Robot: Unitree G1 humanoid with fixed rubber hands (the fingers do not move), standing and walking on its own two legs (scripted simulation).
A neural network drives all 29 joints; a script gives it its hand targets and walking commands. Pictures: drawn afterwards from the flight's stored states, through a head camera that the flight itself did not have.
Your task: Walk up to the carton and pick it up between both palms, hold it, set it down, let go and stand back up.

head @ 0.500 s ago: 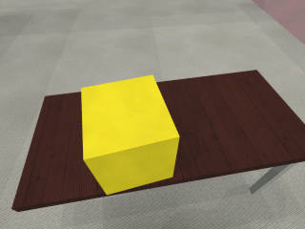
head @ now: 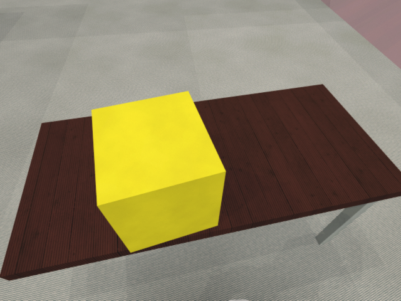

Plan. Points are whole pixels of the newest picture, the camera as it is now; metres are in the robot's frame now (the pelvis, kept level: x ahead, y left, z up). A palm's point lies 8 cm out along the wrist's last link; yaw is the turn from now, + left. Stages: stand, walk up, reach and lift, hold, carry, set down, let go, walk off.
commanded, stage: walk up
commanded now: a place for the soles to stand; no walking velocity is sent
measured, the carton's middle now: (159, 172) +0.43 +0.12 -0.05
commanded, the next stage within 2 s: none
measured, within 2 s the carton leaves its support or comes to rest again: neither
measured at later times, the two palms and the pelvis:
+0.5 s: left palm out of the picture +0.03 +0.19 -0.09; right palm out of the picture -0.02 -0.36 -0.12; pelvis -0.04 -0.08 +0.01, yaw +5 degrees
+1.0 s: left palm out of the picture -0.04 +0.22 -0.12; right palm out of the picture +0.06 -0.27 -0.11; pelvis -0.04 -0.03 +0.01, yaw +14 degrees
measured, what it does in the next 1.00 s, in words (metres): steps on the spot: right foot, then left foot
